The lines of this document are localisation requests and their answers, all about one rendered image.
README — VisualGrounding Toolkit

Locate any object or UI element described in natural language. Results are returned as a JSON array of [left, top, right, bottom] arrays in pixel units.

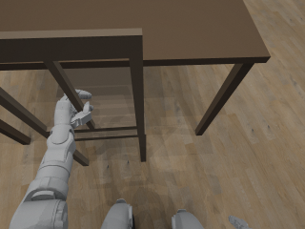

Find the robot thigh
[[100, 202, 132, 229], [171, 212, 204, 229]]

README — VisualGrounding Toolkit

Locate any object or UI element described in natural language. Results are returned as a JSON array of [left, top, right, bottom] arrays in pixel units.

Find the robot right hand
[[228, 215, 253, 229]]

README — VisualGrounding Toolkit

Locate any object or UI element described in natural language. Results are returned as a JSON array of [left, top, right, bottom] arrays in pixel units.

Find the table
[[0, 0, 271, 145]]

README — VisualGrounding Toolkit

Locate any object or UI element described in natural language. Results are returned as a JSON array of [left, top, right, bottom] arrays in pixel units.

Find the robot left thigh
[[100, 202, 132, 229]]

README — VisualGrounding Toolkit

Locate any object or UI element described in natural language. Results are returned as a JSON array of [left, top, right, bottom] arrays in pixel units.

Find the robot right thigh
[[171, 212, 204, 229]]

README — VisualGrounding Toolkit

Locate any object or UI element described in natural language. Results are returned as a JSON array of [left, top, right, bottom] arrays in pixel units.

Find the robot left hand
[[53, 89, 94, 129]]

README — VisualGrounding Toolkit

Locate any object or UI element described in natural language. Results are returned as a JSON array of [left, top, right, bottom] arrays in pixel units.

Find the chair
[[0, 28, 147, 167]]

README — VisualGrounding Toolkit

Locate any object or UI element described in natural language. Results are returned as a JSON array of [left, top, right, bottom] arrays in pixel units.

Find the robot left forearm
[[9, 124, 76, 229]]

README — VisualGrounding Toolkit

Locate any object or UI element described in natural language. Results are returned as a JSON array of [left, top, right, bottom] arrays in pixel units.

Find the robot left upper arm
[[11, 198, 69, 229]]

